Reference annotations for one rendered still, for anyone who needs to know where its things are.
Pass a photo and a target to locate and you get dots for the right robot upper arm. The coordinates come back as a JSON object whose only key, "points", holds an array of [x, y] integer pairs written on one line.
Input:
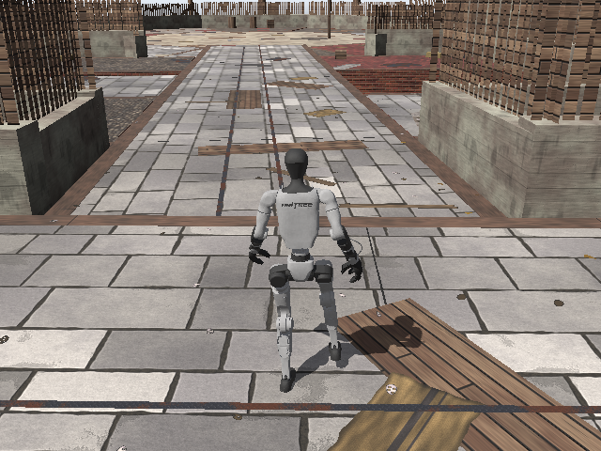
{"points": [[327, 197]]}

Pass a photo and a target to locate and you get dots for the left robot hand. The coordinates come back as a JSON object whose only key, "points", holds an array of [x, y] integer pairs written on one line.
{"points": [[262, 252]]}

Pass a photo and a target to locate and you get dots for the right robot forearm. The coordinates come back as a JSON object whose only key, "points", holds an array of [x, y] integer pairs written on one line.
{"points": [[348, 249]]}

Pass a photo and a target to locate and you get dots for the humanoid robot torso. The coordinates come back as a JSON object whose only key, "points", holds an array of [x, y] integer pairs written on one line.
{"points": [[298, 218]]}

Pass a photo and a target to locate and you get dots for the left robot upper arm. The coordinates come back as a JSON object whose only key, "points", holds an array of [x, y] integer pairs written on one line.
{"points": [[268, 199]]}

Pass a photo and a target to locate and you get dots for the robot right foot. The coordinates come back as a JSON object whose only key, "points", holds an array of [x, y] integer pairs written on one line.
{"points": [[335, 353]]}

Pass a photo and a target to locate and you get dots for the right robot hand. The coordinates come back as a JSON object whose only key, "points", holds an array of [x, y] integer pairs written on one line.
{"points": [[357, 268]]}

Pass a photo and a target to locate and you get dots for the left robot forearm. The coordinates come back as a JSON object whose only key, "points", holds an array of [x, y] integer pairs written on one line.
{"points": [[255, 244]]}

